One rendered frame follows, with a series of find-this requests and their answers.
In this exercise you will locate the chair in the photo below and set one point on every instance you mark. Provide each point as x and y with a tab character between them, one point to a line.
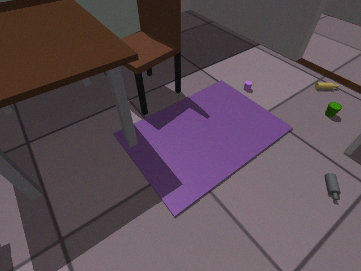
159	39

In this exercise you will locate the table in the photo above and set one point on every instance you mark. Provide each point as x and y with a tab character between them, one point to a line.
47	44

